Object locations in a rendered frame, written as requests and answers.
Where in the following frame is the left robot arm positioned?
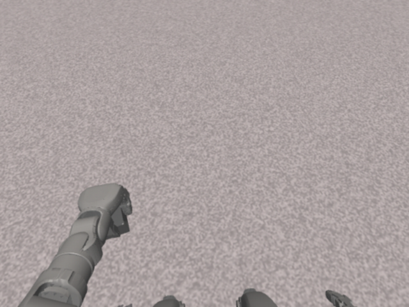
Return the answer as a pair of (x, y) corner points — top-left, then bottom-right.
(18, 207), (111, 307)

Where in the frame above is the small box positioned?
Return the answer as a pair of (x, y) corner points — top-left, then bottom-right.
(106, 207), (130, 240)

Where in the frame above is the left robot hand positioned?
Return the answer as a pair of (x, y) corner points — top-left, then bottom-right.
(78, 183), (132, 238)

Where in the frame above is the right robot hand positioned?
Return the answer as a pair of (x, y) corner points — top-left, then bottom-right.
(326, 290), (357, 307)

